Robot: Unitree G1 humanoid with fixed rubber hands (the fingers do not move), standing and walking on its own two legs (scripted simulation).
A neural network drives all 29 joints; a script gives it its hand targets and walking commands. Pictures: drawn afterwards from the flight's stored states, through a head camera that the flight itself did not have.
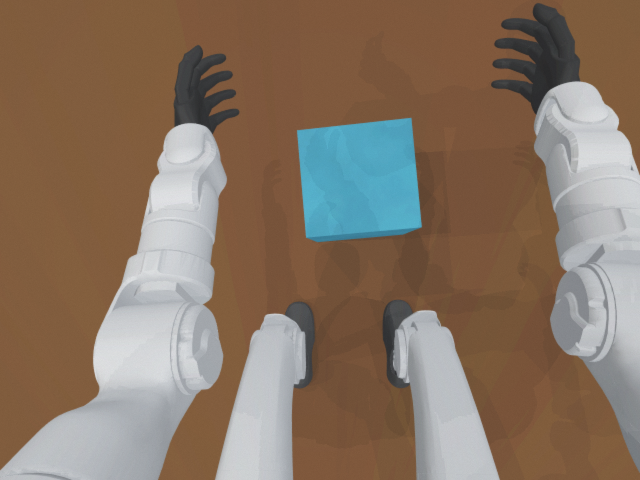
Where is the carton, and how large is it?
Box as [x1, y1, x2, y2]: [297, 118, 421, 241]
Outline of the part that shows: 410,118 297,130 306,237 316,241 392,235 402,234 421,226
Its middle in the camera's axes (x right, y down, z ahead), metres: +0.08 -0.12 +0.83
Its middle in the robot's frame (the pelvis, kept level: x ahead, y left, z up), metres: +0.49 -0.02 -0.51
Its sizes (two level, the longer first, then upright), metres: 0.210 0.200 0.250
